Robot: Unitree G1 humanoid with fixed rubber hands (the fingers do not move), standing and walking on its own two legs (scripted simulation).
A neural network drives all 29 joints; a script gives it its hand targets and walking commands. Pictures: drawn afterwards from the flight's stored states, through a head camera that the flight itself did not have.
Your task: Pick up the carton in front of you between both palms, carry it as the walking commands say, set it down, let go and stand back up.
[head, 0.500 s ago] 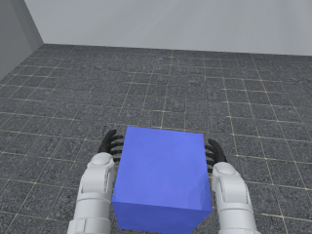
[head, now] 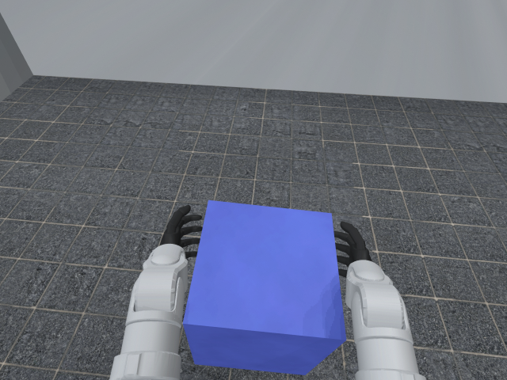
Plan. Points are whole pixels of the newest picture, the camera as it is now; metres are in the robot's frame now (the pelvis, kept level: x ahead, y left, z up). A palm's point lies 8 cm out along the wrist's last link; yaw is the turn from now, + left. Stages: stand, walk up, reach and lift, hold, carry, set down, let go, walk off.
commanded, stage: carry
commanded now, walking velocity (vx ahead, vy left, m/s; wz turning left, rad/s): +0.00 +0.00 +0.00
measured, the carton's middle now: (259, 292) +0.29 -0.01 -0.06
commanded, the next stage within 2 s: hold in 1.92 s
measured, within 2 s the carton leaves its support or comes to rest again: neither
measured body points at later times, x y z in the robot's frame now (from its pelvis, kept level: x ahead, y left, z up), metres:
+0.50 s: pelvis +0.15 -0.01 +0.02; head +0.13 -0.01 +0.47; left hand +0.47 +0.14 +0.09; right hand +0.46 -0.16 +0.06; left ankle +0.12 +0.09 -0.72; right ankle +0.09 -0.11 -0.72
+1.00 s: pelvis +0.15 +0.00 +0.01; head +0.15 +0.00 +0.46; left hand +0.47 +0.14 +0.06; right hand +0.45 -0.16 +0.04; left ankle +0.12 +0.09 -0.72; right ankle +0.09 -0.11 -0.72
